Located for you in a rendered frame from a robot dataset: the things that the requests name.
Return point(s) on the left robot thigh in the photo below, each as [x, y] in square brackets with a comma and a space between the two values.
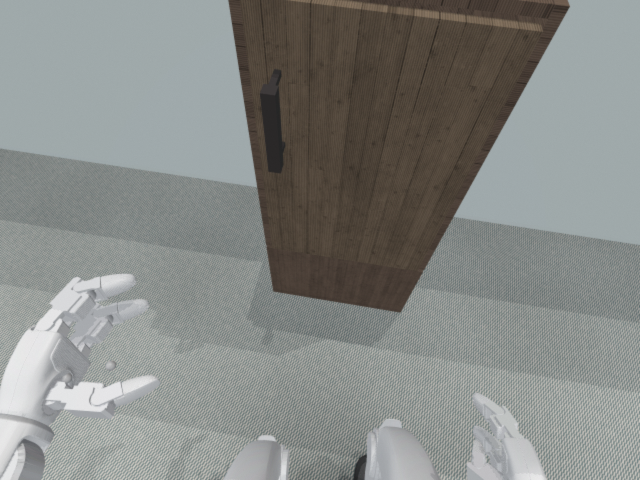
[260, 460]

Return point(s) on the right robot thigh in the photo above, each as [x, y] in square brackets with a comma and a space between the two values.
[394, 453]

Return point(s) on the robot thigh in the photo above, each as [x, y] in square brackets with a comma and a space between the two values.
[394, 453]
[260, 460]

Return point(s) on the robot right hand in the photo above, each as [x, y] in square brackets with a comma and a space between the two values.
[512, 459]

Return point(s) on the robot left hand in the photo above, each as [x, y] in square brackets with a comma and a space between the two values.
[31, 386]

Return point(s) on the cupboard door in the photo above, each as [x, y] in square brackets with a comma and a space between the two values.
[384, 110]

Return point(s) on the robot left forearm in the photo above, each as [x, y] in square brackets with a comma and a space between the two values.
[23, 442]

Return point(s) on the handle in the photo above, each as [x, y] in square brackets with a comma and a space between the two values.
[270, 105]

